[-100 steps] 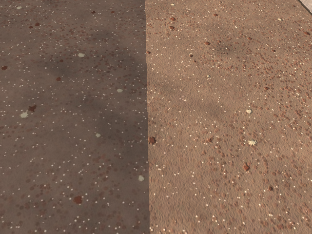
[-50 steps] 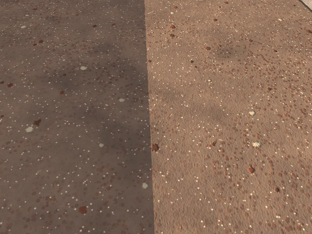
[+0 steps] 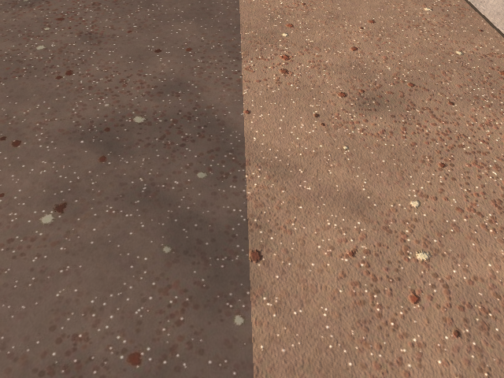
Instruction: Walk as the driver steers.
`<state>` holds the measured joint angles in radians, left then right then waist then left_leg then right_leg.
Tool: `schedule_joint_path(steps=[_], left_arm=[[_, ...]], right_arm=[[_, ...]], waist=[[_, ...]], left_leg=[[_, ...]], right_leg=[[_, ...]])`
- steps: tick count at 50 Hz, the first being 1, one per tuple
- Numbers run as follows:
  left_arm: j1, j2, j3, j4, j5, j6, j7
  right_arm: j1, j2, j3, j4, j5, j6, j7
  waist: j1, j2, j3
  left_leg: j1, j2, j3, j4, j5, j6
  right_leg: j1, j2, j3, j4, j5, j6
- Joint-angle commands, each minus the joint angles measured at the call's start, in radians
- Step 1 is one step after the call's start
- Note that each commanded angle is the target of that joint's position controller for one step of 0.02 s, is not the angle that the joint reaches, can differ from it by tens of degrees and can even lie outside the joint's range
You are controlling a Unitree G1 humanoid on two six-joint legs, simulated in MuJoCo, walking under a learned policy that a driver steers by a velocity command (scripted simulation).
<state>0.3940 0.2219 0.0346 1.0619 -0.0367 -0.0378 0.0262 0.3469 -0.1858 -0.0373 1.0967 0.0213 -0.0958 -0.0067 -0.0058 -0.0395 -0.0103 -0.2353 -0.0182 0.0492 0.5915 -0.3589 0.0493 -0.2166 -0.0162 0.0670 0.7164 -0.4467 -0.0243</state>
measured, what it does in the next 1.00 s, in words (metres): walks ahead: right foot, then left foot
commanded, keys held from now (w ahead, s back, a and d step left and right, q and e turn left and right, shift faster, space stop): w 1.00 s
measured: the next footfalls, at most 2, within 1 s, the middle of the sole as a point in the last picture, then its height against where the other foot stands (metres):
right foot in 0.42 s outside the picture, level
left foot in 0.96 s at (214, 318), level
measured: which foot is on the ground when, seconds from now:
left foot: down 0.00-0.44, up 0.46-0.94, down 0.96-1.00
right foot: up 0.00-0.40, down 0.42-0.98, up 1.00-1.00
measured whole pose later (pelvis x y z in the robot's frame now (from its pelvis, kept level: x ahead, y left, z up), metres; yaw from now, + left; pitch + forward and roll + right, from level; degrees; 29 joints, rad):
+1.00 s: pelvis +0.55 +0.01 -0.01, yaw +0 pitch +2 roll -1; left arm 0.38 0.26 0.04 1.04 -0.01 -0.07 0.00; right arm 0.04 -0.24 -0.05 0.83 0.01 -0.11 0.03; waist 0.05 0.00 0.03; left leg -0.50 0.01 0.05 0.57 -0.11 0.06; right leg -0.09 0.00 0.01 0.77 -0.47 -0.02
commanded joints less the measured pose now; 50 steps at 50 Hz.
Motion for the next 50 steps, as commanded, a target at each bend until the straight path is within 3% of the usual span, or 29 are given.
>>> schedule_joint_path(steps=[1,2,3,4,6,10,12,15,17,18,19,20,21,22,23,24,25,26,27,29,32,37,42,45,46,47,48,49,50], left_arm=[[-0.177,0.072,0.007,-0.144,-0.014,-0.065,-0.007],[-0.156,0.063,0.005,-0.131,-0.016,-0.074,-0.017],[-0.153,0.07,0.011,-0.124,-0.007,-0.08,-0.022],[-0.177,0.098,0.024,-0.127,0.003,-0.083,-0.025],[-0.208,0.082,0.029,-0.134,0.01,-0.077,-0.038],[-0.385,0.022,0.006,-0.204,0.012,-0.065,-0.048],[-0.464,0.025,-0.001,-0.234,0.009,-0.065,-0.054],[-0.527,0.052,-0.003,-0.268,0.002,-0.066,-0.067],[-0.527,0.08,0.005,-0.281,0.003,-0.072,-0.074],[-0.49,0.103,0.015,-0.277,0.005,-0.075,-0.076],[-0.41,0.132,0.031,-0.258,0.005,-0.076,-0.073],[-0.242,0.172,0.056,-0.207,0.001,-0.073,-0.067],[-0.058,0.222,0.077,-0.161,0.003,-0.066,-0.057],[0.08,0.324,0.099,-0.132,0.03,-0.06,-0.053],[0.058,0.245,0.073,-0.122,0.03,-0.058,-0.057],[-0.059,0.189,0.055,-0.134,0.021,-0.064,-0.058],[-0.165,0.147,0.041,-0.158,0.02,-0.068,-0.06],[-0.227,0.112,0.03,-0.166,0.029,-0.074,-0.067],[-0.253,0.09,0.023,-0.162,0.04,-0.08,-0.071],[-0.236,0.081,0.02,-0.138,0.039,-0.084,-0.072],[-0.177,0.129,0.027,-0.108,0.039,-0.088,-0.052],[-0.079,0.164,0.03,-0.09,0.029,-0.074,-0.025],[0.026,0.18,0.037,-0.05,0.015,-0.054,-0.019],[0.018,0.198,0.047,-0.047,0.015,-0.036,-0.015],[-0.004,0.206,0.049,-0.054,0.017,-0.03,-0.015],[-0.021,0.19,0.043,-0.061,0.023,-0.023,-0.017],[-0.017,0.155,0.025,-0.084,0.038,-0.023,-0.017],[0.112,0.017,-0.015,-0.089,0.037,-0.045,-0.03],[0.077,0.087,-0.001,-0.074,0.02,-0.072,-0.035]], right_arm=[[0.278,-0.169,-0.026,0.035,-0.021,-0.03,0.013],[0.199,-0.132,-0.015,0.002,-0.017,-0.035,0.016],[0.154,-0.125,-0.01,-0.016,-0.013,-0.034,0.021],[0.14,-0.1,0.0,-0.023,-0.011,-0.027,0.022],[0.192,-0.071,0.012,-0.015,-0.021,-0.011,0.016],[0.202,-0.124,0.009,-0.038,-0.028,0.007,-0.011],[0.218,-0.153,0.003,-0.044,-0.025,0.008,-0.017],[0.236,-0.166,-0.007,-0.037,-0.008,0.005,-0.02],[0.22,-0.174,-0.015,-0.039,-0.005,0.01,-0.02],[0.205,-0.186,-0.02,-0.045,-0.009,0.014,-0.02],[0.19,-0.198,-0.025,-0.051,-0.014,0.021,-0.019],[0.173,-0.193,-0.023,-0.06,-0.021,0.031,-0.018],[0.151,-0.182,-0.014,-0.084,-0.03,0.032,-0.014],[0.28,-0.031,0.026,-0.101,-0.028,0.013,0.003],[0.254,-0.051,0.023,-0.085,-0.004,-0.021,0.01],[0.134,-0.136,-0.003,-0.132,0.028,-0.04,0.012],[0.054,-0.159,-0.007,-0.156,0.033,-0.048,0.005],[0.022,-0.159,-0.017,-0.158,0.021,-0.043,-0.006],[0.046,-0.14,-0.023,-0.155,0.009,-0.027,-0.012],[0.08,-0.096,-0.023,-0.149,0.004,0.001,-0.015],[-0.03,-0.117,-0.032,-0.2,-0.01,0.013,-0.019],[-0.255,-0.101,-0.023,-0.27,-0.012,-0.003,0.0],[-0.4,-0.11,-0.012,-0.324,0.001,-0.009,0.029],[-0.375,-0.146,-0.022,-0.338,0.002,-0.017,0.044],[-0.308,-0.171,-0.035,-0.324,0.001,-0.019,0.044],[-0.155,-0.212,-0.059,-0.278,0.0,-0.02,0.039],[0.04,-0.283,-0.082,-0.233,-0.009,-0.018,0.03],[0.141,-0.373,-0.104,-0.202,-0.02,-0.011,0.032],[0.136,-0.275,-0.074,-0.208,-0.019,-0.012,0.035]], waist=[[-0.083,0.206,0.136],[-0.051,0.151,0.154],[-0.035,0.12,0.15],[-0.031,0.11,0.151],[-0.039,0.136,0.123],[-0.061,0.12,0.151],[-0.076,0.136,0.162],[-0.067,0.143,0.187],[-0.036,0.142,0.167],[-0.005,0.154,0.127],[0.043,0.176,0.058],[0.125,0.179,-0.044],[0.204,0.151,-0.16],[0.148,-0.127,-0.361],[0.15,-0.165,-0.402],[0.119,-0.137,-0.196],[0.083,-0.045,-0.095],[0.045,0.017,-0.035],[0.003,-0.006,-0.019],[-0.028,-0.031,0.005],[-0.025,-0.017,0.062],[0.039,-0.001,0.084],[0.082,0.003,0.111],[0.043,-0.018,0.08],[0.0,-0.034,0.035],[-0.077,-0.027,-0.056],[-0.144,0.04,-0.204],[-0.093,0.303,-0.351],[-0.112,0.26,-0.377]], left_leg=[[0.341,0.42,-0.757,-0.441,-0.171,0.224],[0.315,0.374,-0.625,-0.434,-0.124,0.193],[0.309,0.33,-0.512,-0.444,-0.051,0.164],[0.306,0.294,-0.413,-0.452,0.069,0.134],[0.307,0.237,-0.28,-0.454,0.273,0.111],[0.225,0.208,-0.174,-0.485,0.381,0.12],[0.173,0.204,-0.147,-0.509,0.366,0.122],[0.208,0.244,-0.134,-0.514,0.395,0.123],[0.283,0.268,-0.117,-0.461,0.526,0.105],[0.315,0.273,-0.105,-0.398,0.699,0.093],[0.331,0.269,-0.087,-0.291,0.903,0.08],[0.295,0.233,-0.056,-0.1,1.028,0.057],[0.098,0.196,-0.043,0.162,0.869,0.026],[-0.291,0.008,-0.034,0.606,0.276,-0.044],[-0.406,-0.036,-0.193,0.782,-0.172,-0.025],[-0.505,0.028,-0.181,0.833,-0.127,0.0],[-0.48,0.087,-0.152,0.795,-0.027,0.011],[-0.426,0.126,-0.132,0.733,0.041,0.011],[-0.349,0.159,-0.137,0.677,0.083,0.011],[-0.291,0.173,-0.123,0.616,0.095,0.006],[-0.389,0.191,-0.108,0.485,0.194,-0.025],[-0.414,0.15,-0.063,0.118,0.458,-0.04],[-0.436,0.116,-0.057,-0.039,0.434,-0.025],[-0.369,0.089,-0.045,-0.082,0.318,0.014],[-0.259,0.057,-0.018,-0.092,0.29,0.032],[-0.055,0.023,0.01,-0.104,0.295,0.059],[0.258,0.15,-0.13,-0.072,0.305,0.119],[0.638,0.393,-0.615,-0.167,0.102,0.285],[0.648,0.41,-0.788,-0.288,0.04,0.273]], right_leg=[[-0.633,0.009,0.031,0.481,-0.045,-0.039],[-0.651,-0.031,0.033,0.52,0.055,-0.06],[-0.652,-0.061,0.015,0.491,0.139,-0.069],[-0.639,-0.084,-0.001,0.436,0.197,-0.068],[-0.587,-0.092,-0.047,0.359,0.255,-0.048],[-0.54,-0.065,-0.099,0.089,0.37,0.001],[-0.456,-0.035,-0.128,-0.035,0.434,0.008],[-0.414,-0.028,-0.115,-0.128,0.467,-0.016],[-0.379,-0.018,-0.109,-0.172,0.442,-0.046],[-0.313,0.003,-0.119,-0.176,0.419,-0.063],[-0.197,0.037,-0.141,-0.164,0.394,-0.082],[0.007,0.068,-0.157,-0.164,0.387,-0.111],[0.307,-0.035,-0.04,-0.145,0.359,-0.159],[0.693,-0.33,0.471,-0.234,0.11,-0.339],[0.67,-0.383,0.746,-0.437,0.023,-0.349],[0.507,-0.341,0.592,-0.458,0.037,-0.282],[0.323,-0.307,0.429,-0.478,0.153,-0.246],[0.17,-0.264,0.306,-0.504,0.269,-0.221],[0.071,-0.222,0.215,-0.531,0.319,-0.202],[-0.023,-0.186,0.135,-0.578,0.349,-0.208],[-0.045,-0.186,0.085,-0.625,0.394,-0.23],[0.031,-0.154,0.008,-0.63,0.444,-0.188],[0.206,-0.213,0.01,-0.574,0.442,-0.176],[0.298,-0.25,0.017,-0.484,0.591,-0.149],[0.299,-0.237,0.0,-0.401,0.759,-0.135],[0.262,-0.186,-0.04,-0.221,0.892,-0.11],[0.078,-0.128,-0.083,0.069,0.733,-0.076],[-0.345,0.063,-0.105,0.465,0.196,-0.003],[-0.461,0.058,0.054,0.594,-0.109,-0.022]])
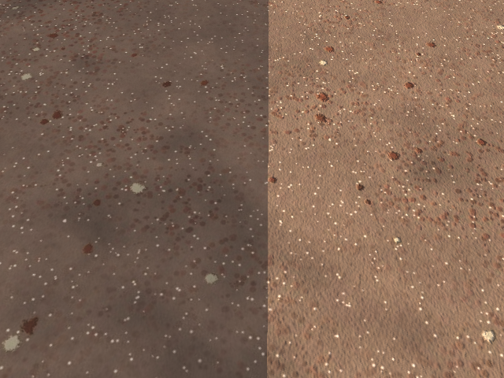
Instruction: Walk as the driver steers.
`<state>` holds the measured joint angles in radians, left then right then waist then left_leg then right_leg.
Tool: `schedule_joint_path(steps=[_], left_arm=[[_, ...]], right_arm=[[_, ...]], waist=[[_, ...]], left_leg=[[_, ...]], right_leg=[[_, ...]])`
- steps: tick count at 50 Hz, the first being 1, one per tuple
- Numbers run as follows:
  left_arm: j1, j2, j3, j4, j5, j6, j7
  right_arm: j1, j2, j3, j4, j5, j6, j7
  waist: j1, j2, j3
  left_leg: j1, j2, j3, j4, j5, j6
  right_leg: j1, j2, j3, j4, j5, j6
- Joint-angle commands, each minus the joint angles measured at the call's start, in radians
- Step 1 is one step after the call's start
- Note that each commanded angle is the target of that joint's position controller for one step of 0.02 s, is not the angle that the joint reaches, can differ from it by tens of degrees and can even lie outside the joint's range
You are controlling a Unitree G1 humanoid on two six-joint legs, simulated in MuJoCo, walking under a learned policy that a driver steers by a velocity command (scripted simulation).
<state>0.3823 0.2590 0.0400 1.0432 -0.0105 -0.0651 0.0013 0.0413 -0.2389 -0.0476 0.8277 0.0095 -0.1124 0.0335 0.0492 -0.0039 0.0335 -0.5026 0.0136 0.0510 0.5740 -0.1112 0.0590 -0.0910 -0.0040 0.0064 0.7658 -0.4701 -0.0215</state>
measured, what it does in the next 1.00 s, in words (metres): walks ahead: right foot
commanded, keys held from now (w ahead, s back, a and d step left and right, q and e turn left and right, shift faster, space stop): w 0.72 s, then w+q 0.28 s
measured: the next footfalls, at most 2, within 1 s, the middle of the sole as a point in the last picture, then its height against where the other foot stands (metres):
right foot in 0.52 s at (322, 375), level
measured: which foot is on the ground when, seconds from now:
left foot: down 0.00-0.52, up 0.54-1.00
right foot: up 0.00-0.50, down 0.52-1.00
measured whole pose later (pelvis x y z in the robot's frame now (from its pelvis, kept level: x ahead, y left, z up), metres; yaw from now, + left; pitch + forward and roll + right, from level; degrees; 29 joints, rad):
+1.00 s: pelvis +0.56 -0.04 +0.01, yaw +6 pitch +2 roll -2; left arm 0.33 0.25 0.06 1.01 0.00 -0.08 0.01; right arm 0.08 -0.24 -0.05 0.85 0.02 -0.06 0.04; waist 0.07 0.04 0.00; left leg -0.64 0.08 0.01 0.60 0.04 0.06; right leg 0.10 0.05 -0.15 0.18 -0.31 -0.03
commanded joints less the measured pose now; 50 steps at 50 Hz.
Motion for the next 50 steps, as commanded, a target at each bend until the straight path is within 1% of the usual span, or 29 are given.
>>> schedule_joint_path(steps=[1,2,3,4,5,7,9,11,15,19,21,23,24,25,26,27,28,29,30,31,32,33,35,37,40,43,47,49,50], left_arm=[[-0.011,0.131,0.016,-0.089,-0.035,-0.061,-0.013],[-0.071,0.132,0.017,-0.104,-0.037,-0.065,-0.008],[-0.102,0.122,0.022,-0.106,-0.022,-0.06,0.0],[-0.086,0.103,0.027,-0.103,-0.014,-0.046,0.003],[-0.068,0.079,0.025,-0.096,-0.012,-0.031,0.004],[-0.066,0.053,0.025,-0.097,-0.008,-0.013,0.007],[-0.14,0.06,0.029,-0.125,0.0,-0.007,0.009],[-0.217,0.056,0.03,-0.152,0.005,-0.01,0.007],[-0.354,0.036,0.021,-0.19,0.0,-0.021,-0.007],[-0.455,0.04,0.014,-0.229,-0.009,-0.029,-0.026],[-0.471,0.053,0.016,-0.246,-0.01,-0.036,-0.038],[-0.419,0.082,0.027,-0.239,-0.011,-0.041,-0.044],[-0.338,0.107,0.042,-0.219,-0.01,-0.043,-0.043],[-0.172,0.15,0.067,-0.165,-0.008,-0.042,-0.037],[0.014,0.227,0.09,-0.125,0.004,-0.04,-0.028],[0.079,0.295,0.102,-0.101,0.005,-0.035,-0.032],[0.062,0.197,0.074,-0.106,-0.005,-0.037,-0.033],[-0.032,0.152,0.061,-0.125,-0.006,-0.041,-0.029],[-0.118,0.125,0.051,-0.146,0.001,-0.043,-0.028],[-0.172,0.095,0.042,-0.154,0.01,-0.044,-0.03],[-0.189,0.069,0.033,-0.151,0.021,-0.047,-0.032],[-0.184,0.064,0.032,-0.142,0.021,-0.048,-0.034],[-0.154,0.092,0.038,-0.124,0.015,-0.053,-0.028],[-0.128,0.123,0.045,-0.112,0.016,-0.052,-0.014],[-0.103,0.126,0.044,-0.101,0.018,-0.047,0.002],[-0.069,0.13,0.042,-0.087,0.015,-0.048,0.008],[-0.012,0.134,0.044,-0.059,0.011,-0.032,0.01],[-0.007,0.142,0.048,-0.055,0.007,-0.017,0.013],[-0.02,0.152,0.051,-0.06,0.005,-0.01,0.016]], right_arm=[[0.346,-0.177,-0.047,0.047,-0.003,0.002,-0.006],[0.248,-0.15,-0.036,0.023,-0.004,0.002,-0.007],[0.192,-0.121,-0.028,0.016,-0.01,0.001,-0.003],[0.171,-0.101,-0.022,0.019,-0.019,-0.003,0.001],[0.17,-0.087,-0.019,0.027,-0.019,-0.004,0.004],[0.204,-0.107,-0.024,0.048,-0.016,-0.009,-0.001],[0.238,-0.134,-0.031,0.065,-0.015,-0.008,-0.013],[0.27,-0.136,-0.031,0.078,-0.013,0.0,-0.026],[0.324,-0.149,-0.032,0.101,-0.003,0.007,-0.039],[0.389,-0.155,-0.037,0.141,0.004,0.022,-0.043],[0.39,-0.163,-0.044,0.151,0.008,0.032,-0.048],[0.367,-0.177,-0.051,0.148,0.009,0.041,-0.051],[0.344,-0.182,-0.052,0.143,0.009,0.047,-0.052],[0.334,-0.161,-0.043,0.137,0.005,0.053,-0.051],[0.35,-0.129,-0.026,0.114,-0.012,0.054,-0.052],[0.479,0.019,0.015,0.11,-0.012,0.029,-0.038],[0.416,-0.083,-0.005,0.118,0.015,0.002,-0.033],[0.315,-0.142,-0.021,0.085,0.039,-0.014,-0.031],[0.257,-0.146,-0.022,0.072,0.036,-0.019,-0.038],[0.227,-0.142,-0.03,0.069,0.019,-0.014,-0.045],[0.248,-0.127,-0.035,0.072,0.013,-0.001,-0.046],[0.268,-0.101,-0.033,0.077,0.011,0.012,-0.047],[0.262,-0.075,-0.031,0.072,0.008,0.03,-0.049],[0.196,-0.079,-0.034,0.049,0.003,0.037,-0.051],[0.12,-0.07,-0.032,0.029,0.006,0.038,-0.04],[0.025,-0.055,-0.023,-0.001,0.012,0.035,-0.026],[-0.074,-0.048,-0.013,-0.052,0.015,0.035,-0.003],[-0.103,-0.051,-0.011,-0.08,0.015,0.034,0.012],[-0.1,-0.058,-0.014,-0.091,0.015,0.033,0.02]], waist=[[-0.147,0.173,-0.264],[-0.116,0.094,-0.174],[-0.088,0.049,-0.108],[-0.054,0.074,-0.087],[-0.039,0.085,-0.078],[-0.026,0.078,-0.056],[-0.035,0.061,-0.024],[-0.052,0.057,-0.006],[-0.092,0.063,0.025],[-0.119,0.062,0.062],[-0.107,0.067,0.064],[-0.069,0.085,0.027],[-0.02,0.096,-0.025],[0.054,0.081,-0.121],[0.106,-0.03,-0.27],[0.033,-0.301,-0.392],[0.068,-0.208,-0.378],[0.056,-0.164,-0.232],[0.025,-0.074,-0.16],[-0.004,-0.043,-0.101],[-0.038,-0.061,-0.089],[-0.054,-0.072,-0.083],[-0.065,-0.064,-0.052],[-0.057,-0.044,-0.023],[-0.035,-0.047,-0.005],[-0.001,-0.047,0.02],[0.034,-0.031,0.058],[0.033,-0.034,0.064],[0.02,-0.045,0.057]], left_leg=[[0.785,0.348,-0.632,-0.279,-0.181,0.206],[0.627,0.312,-0.492,-0.3,-0.072,0.181],[0.494,0.271,-0.392,-0.334,0.015,0.166],[0.412,0.237,-0.32,-0.366,0.058,0.15],[0.367,0.214,-0.28,-0.393,0.075,0.151],[0.329,0.203,-0.225,-0.427,0.136,0.167],[0.343,0.207,-0.199,-0.45,0.171,0.176],[0.371,0.201,-0.172,-0.461,0.171,0.166],[0.389,0.174,-0.109,-0.477,0.127,0.138],[0.503,0.219,-0.105,-0.443,0.129,0.135],[0.567,0.25,-0.113,-0.401,0.175,0.124],[0.598,0.26,-0.109,-0.329,0.328,0.106],[0.591,0.24,-0.087,-0.233,0.497,0.09],[0.531,0.183,-0.048,-0.042,0.576,0.063],[0.317,0.118,-0.002,0.276,0.317,0.025],[-0.09,-0.081,-0.036,0.626,-0.376,-0.042],[-0.208,-0.045,-0.176,0.755,-0.469,-0.025],[-0.278,0.01,-0.161,0.771,-0.388,-0.005],[-0.241,0.067,-0.134,0.725,-0.287,-0.001],[-0.194,0.1,-0.123,0.66,-0.228,-0.005],[-0.127,0.126,-0.131,0.62,-0.189,-0.005],[-0.09,0.133,-0.128,0.589,-0.173,-0.008],[-0.097,0.144,-0.114,0.521,-0.142,-0.022],[-0.168,0.149,-0.112,0.427,-0.05,-0.042],[-0.2,0.138,-0.107,0.27,0.126,-0.045],[-0.168,0.103,-0.078,0.131,0.234,-0.033],[-0.224,0.079,-0.063,0.038,0.204,-0.01],[-0.24,0.066,-0.04,0.015,0.127,0.008],[-0.217,0.052,-0.019,0.008,0.079,0.021]], right_leg=[[-0.663,-0.013,0.112,0.582,-0.024,-0.045],[-0.638,-0.071,0.081,0.543,0.074,-0.047],[-0.599,-0.104,0.066,0.479,0.138,-0.043],[-0.533,-0.135,0.071,0.426,0.184,-0.04],[-0.492,-0.141,0.066,0.397,0.206,-0.035],[-0.496,-0.148,0.052,0.346,0.242,-0.02],[-0.572,-0.154,0.05,0.251,0.324,-0.001],[-0.619,-0.152,0.046,0.131,0.423,0.011],[-0.577,-0.11,0.007,-0.101,0.58,0.013],[-0.596,-0.09,0.003,-0.205,0.553,-0.004],[-0.595,-0.084,0.007,-0.237,0.489,-0.028],[-0.495,-0.055,-0.016,-0.256,0.416,-0.053],[-0.368,-0.02,-0.049,-0.268,0.4,-0.072],[-0.143,0.005,-0.065,-0.27,0.413,-0.099],[0.172,-0.17,0.14,-0.247,0.414,-0.165],[0.497,-0.389,0.638,-0.376,0.228,-0.338],[0.484,-0.372,0.723,-0.463,0.111,-0.315],[0.358,-0.342,0.566,-0.474,0.153,-0.262],[0.209,-0.306,0.442,-0.494,0.256,-0.233],[0.076,-0.271,0.352,-0.522,0.351,-0.217],[-0.001,-0.243,0.291,-0.551,0.397,-0.205],[-0.041,-0.23,0.26,-0.578,0.414,-0.208],[-0.085,-0.224,0.204,-0.62,0.46,-0.223],[-0.07,-0.228,0.162,-0.647,0.492,-0.225],[-0.04,-0.203,0.064,-0.663,0.513,-0.186],[-0.02,-0.19,-0.019,-0.679,0.511,-0.157],[0.131,-0.237,-0.074,-0.645,0.56,-0.146],[0.206,-0.264,-0.093,-0.592,0.649,-0.134],[0.227,-0.272,-0.108,-0.551,0.752,-0.125]])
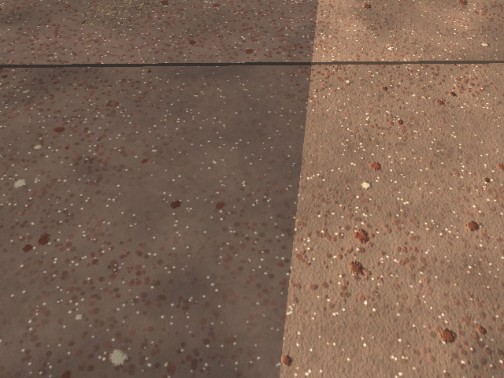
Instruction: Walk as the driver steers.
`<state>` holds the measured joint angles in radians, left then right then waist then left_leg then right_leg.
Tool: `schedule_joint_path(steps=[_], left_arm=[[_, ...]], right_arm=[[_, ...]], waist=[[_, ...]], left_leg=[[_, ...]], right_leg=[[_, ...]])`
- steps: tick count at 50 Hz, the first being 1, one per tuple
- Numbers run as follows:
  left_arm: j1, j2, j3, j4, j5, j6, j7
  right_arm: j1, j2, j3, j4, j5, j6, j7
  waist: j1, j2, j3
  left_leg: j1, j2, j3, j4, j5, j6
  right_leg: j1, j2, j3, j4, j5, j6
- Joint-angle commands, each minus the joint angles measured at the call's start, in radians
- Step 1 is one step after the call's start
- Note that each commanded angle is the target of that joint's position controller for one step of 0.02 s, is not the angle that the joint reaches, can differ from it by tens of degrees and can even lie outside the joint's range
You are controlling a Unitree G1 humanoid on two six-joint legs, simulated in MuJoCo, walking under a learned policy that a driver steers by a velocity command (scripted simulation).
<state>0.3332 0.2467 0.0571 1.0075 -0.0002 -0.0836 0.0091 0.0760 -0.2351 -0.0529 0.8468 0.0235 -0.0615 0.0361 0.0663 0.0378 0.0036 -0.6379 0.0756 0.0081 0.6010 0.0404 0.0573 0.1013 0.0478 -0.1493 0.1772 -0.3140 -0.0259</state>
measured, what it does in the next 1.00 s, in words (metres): walks ahead, turning left: left foot, then right foot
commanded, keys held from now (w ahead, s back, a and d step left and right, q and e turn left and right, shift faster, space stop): w+q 0.82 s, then w+e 0.18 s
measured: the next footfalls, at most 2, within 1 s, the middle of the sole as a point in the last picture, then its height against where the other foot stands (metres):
left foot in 0.08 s outside the picture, level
right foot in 0.56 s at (292, 359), level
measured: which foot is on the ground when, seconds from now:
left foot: up 0.00-0.06, down 0.08-0.56, up 0.58-1.00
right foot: down 0.00-0.10, up 0.12-0.54, down 0.56-1.00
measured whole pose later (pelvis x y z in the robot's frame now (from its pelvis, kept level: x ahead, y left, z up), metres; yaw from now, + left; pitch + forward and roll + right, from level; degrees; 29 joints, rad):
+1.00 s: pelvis +0.54 +0.11 +0.00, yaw +30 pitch +2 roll -2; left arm 0.37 0.28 0.07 0.91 -0.03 -0.08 -0.02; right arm 0.07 -0.26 -0.05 0.63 0.02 -0.05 0.03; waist 0.11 0.04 0.03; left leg -0.62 0.09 -0.03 0.64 -0.07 0.02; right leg 0.02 -0.01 -0.13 0.25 -0.31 0.01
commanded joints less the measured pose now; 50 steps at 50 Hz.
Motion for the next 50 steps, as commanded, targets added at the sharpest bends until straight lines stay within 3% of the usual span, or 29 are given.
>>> schedule_joint_path(steps=[1,2,3,4,5,6,7,8,9,10,11,13,16,19,23,26,27,28,29,30,31,32,33,34,36,40,43,47,50], left_arm=[[0.009,0.181,0.039,-0.034,-0.007,0.015,0.013],[-0.005,0.197,0.043,-0.044,-0.008,0.022,0.018],[-0.023,0.204,0.045,-0.054,-0.007,0.032,0.024],[-0.031,0.197,0.04,-0.069,-0.006,0.035,0.029],[0.026,0.122,0.014,-0.109,0.014,0.015,0.021],[0.04,0.055,-0.015,-0.129,0.013,-0.029,0.0],[-0.066,0.142,0.01,-0.154,-0.026,-0.065,-0.017],[-0.13,0.153,0.011,-0.176,-0.044,-0.08,-0.02],[-0.147,0.145,0.014,-0.174,-0.028,-0.082,-0.014],[-0.143,0.155,0.026,-0.17,-0.008,-0.071,-0.006],[-0.129,0.149,0.03,-0.174,-0.001,-0.055,-0.004],[-0.122,0.12,0.029,-0.186,0.01,-0.031,0.001],[-0.234,0.102,0.024,-0.231,0.017,-0.021,0.007],[-0.341,0.077,0.013,-0.266,0.009,-0.029,-0.003],[-0.411,0.11,0.017,-0.308,-0.007,-0.041,-0.018],[-0.373,0.149,0.03,-0.311,-0.011,-0.059,-0.028],[-0.303,0.161,0.038,-0.293,-0.009,-0.065,-0.027],[-0.191,0.196,0.053,-0.271,0.005,-0.07,-0.021],[-0.025,0.257,0.068,-0.256,0.014,-0.068,-0.013],[0.038,0.316,0.083,-0.218,0.017,-0.051,-0.019],[-0.002,0.206,0.059,-0.247,-0.003,-0.047,-0.024],[-0.046,0.149,0.043,-0.26,-0.005,-0.039,-0.019],[-0.097,0.139,0.036,-0.266,0.005,-0.033,-0.019],[-0.126,0.12,0.03,-0.26,0.009,-0.028,-0.018],[-0.138,0.111,0.027,-0.248,0.013,-0.032,-0.016],[-0.121,0.155,0.044,-0.222,0.005,-0.041,-0.014],[-0.086,0.165,0.044,-0.2,0.002,-0.035,-0.016],[-0.022,0.199,0.044,-0.166,-0.029,-0.013,-0.022],[0.015,0.232,0.05,-0.142,-0.037,0.005,-0.022]], right_arm=[[-0.114,-0.078,-0.015,-0.117,0.0,-0.017,0.024],[-0.064,-0.1,-0.027,-0.115,-0.002,-0.015,0.026],[0.055,-0.135,-0.048,-0.091,-0.001,-0.012,0.027],[0.22,-0.197,-0.082,-0.053,0.0,-0.009,0.016],[0.352,-0.311,-0.115,-0.037,-0.006,-0.001,-0.005],[0.336,-0.304,-0.1,-0.048,0.0,-0.006,-0.004],[0.333,-0.229,-0.078,-0.05,-0.011,-0.009,-0.006],[0.275,-0.185,-0.067,-0.061,-0.011,-0.013,-0.009],[0.204,-0.161,-0.059,-0.079,-0.012,-0.016,-0.007],[0.152,-0.133,-0.049,-0.097,-0.018,-0.018,-0.008],[0.131,-0.128,-0.046,-0.11,-0.023,-0.018,-0.01],[0.137,-0.155,-0.052,-0.115,-0.017,-0.02,-0.02],[0.188,-0.194,-0.063,-0.111,-0.01,-0.019,-0.041],[0.231,-0.194,-0.064,-0.103,-0.005,-0.01,-0.049],[0.285,-0.187,-0.064,-0.085,0.003,-0.001,-0.052],[0.279,-0.188,-0.066,-0.093,-0.002,0.01,-0.06],[0.265,-0.176,-0.062,-0.103,-0.003,0.013,-0.061],[0.253,-0.138,-0.048,-0.118,-0.008,0.011,-0.058],[0.264,-0.084,-0.027,-0.141,-0.026,0.008,-0.056],[0.412,-0.05,-0.015,-0.17,0.012,-0.002,-0.053],[0.393,-0.164,-0.034,-0.138,0.021,0.0,-0.057],[0.286,-0.21,-0.048,-0.153,0.013,0.006,-0.056],[0.24,-0.196,-0.048,-0.162,0.004,0.011,-0.057],[0.21,-0.18,-0.051,-0.174,-0.006,0.012,-0.054],[0.224,-0.139,-0.048,-0.184,0.007,0.022,-0.043],[0.167,-0.104,-0.039,-0.229,0.001,0.035,-0.039],[0.107,-0.075,-0.025,-0.244,-0.004,0.024,-0.029],[-0.042,-0.061,-0.008,-0.282,-0.01,0.0,-0.006],[-0.082,-0.095,-0.016,-0.304,-0.001,-0.013,0.005]], waist=[[-0.018,-0.106,0.062],[-0.05,-0.129,0.017],[-0.118,-0.133,-0.051],[-0.196,-0.101,-0.137],[-0.196,0.091,-0.269],[-0.146,0.19,-0.375],[-0.186,0.118,-0.316],[-0.17,0.062,-0.198],[-0.123,-0.034,-0.117],[-0.085,-0.043,-0.077],[-0.058,-0.026,-0.063],[-0.04,-0.008,-0.044],[-0.068,0.004,-0.008],[-0.112,0.034,0.003],[-0.136,0.054,0.001],[-0.102,0.086,-0.012],[-0.063,0.094,-0.035],[-0.009,0.076,-0.12],[0.049,-0.051,-0.265],[-0.03,-0.426,-0.356],[-0.005,-0.277,-0.268],[0.019,-0.174,-0.147],[-0.001,-0.101,-0.082],[-0.018,-0.1,-0.03],[-0.047,-0.147,-0.012],[-0.049,-0.114,0.006],[-0.03,-0.091,0.01],[0.009,-0.089,0.061],[-0.005,-0.121,0.067]], left_leg=[[-0.024,-0.037,0.056,-0.018,-0.125,0.039],[0.062,-0.074,0.09,-0.007,-0.175,0.057],[0.219,-0.117,0.114,-0.027,-0.177,0.081],[0.48,-0.122,0.062,-0.071,-0.13,0.123],[0.874,0.12,-0.345,-0.078,-0.162,0.26],[1.058,0.286,-0.83,-0.268,-0.255,0.389],[1.029,0.246,-0.73,-0.295,-0.28,0.327],[0.894,0.206,-0.574,-0.299,-0.224,0.284],[0.726,0.164,-0.467,-0.318,-0.133,0.258],[0.603,0.133,-0.396,-0.341,-0.055,0.24],[0.522,0.112,-0.373,-0.365,-0.026,0.24],[0.433,0.092,-0.324,-0.393,0.023,0.249],[0.381,0.051,-0.265,-0.404,0.024,0.222],[0.356,0.007,-0.237,-0.384,-0.068,0.172],[0.439,0.043,-0.325,-0.314,-0.135,0.151],[0.512,0.073,-0.411,-0.218,-0.113,0.135],[0.507,0.05,-0.413,-0.164,-0.082,0.118],[0.456,-0.003,-0.374,-0.022,-0.052,0.087],[0.312,-0.081,-0.269,0.27,-0.235,0.044],[-0.043,-0.181,-0.174,0.559,-0.658,-0.009],[-0.15,-0.095,-0.208,0.681,-0.618,-0.019],[-0.174,-0.063,-0.182,0.7,-0.52,-0.025],[-0.133,-0.027,-0.154,0.68,-0.446,-0.032],[-0.114,-0.001,-0.151,0.634,-0.4,-0.035],[-0.049,0.036,-0.131,0.586,-0.361,-0.035],[-0.107,0.057,-0.113,0.474,-0.263,-0.055],[-0.065,0.041,-0.096,0.293,-0.13,-0.051],[0.009,0.007,0.0,0.063,-0.064,-0.042],[0.053,-0.021,0.0,-0.034,-0.143,-0.026]], right_leg=[[0.046,-0.325,0.03,0.099,0.77,-0.108],[0.051,-0.323,0.013,0.19,0.957,-0.096],[0.023,-0.305,-0.014,0.354,1.074,-0.076],[-0.115,-0.264,-0.032,0.585,0.989,-0.04],[-0.503,-0.157,-0.042,0.972,0.535,0.02],[-0.786,0.023,0.142,1.213,-0.243,0.042],[-0.894,-0.048,0.262,1.256,-0.207,0.01],[-0.914,-0.095,0.245,1.2,-0.122,-0.011],[-0.865,-0.134,0.235,1.1,-0.06,-0.01],[-0.788,-0.162,0.232,1.017,-0.026,-0.001],[-0.729,-0.172,0.235,0.978,-0.01,0.01],[-0.696,-0.169,0.216,0.885,0.023,0.044],[-0.711,-0.14,0.199,0.669,0.203,0.082],[-0.639,-0.088,0.191,0.443,0.387,0.081],[-0.605,-0.062,0.22,0.327,0.395,0.067],[-0.542,-0.055,0.227,0.284,0.269,0.035],[-0.448,-0.05,0.21,0.247,0.262,0.014],[-0.258,-0.101,0.241,0.256,0.26,-0.027],[0.012,-0.282,0.416,0.275,0.222,-0.085],[0.279,-0.48,0.892,0.17,-0.004,-0.239],[0.223,-0.466,0.901,0.134,-0.187,-0.211],[0.099,-0.422,0.728,0.124,-0.15,-0.164],[-0.026,-0.38,0.607,0.104,-0.021,-0.144],[-0.113,-0.346,0.523,0.08,0.076,-0.142],[-0.198,-0.307,0.399,0.03,0.162,-0.137],[-0.194,-0.32,0.261,-0.02,0.323,-0.169],[-0.193,-0.29,0.172,-0.03,0.39,-0.165],[-0.181,-0.277,0.153,-0.022,0.391,-0.165],[-0.108,-0.322,0.199,0.035,0.446,-0.151]])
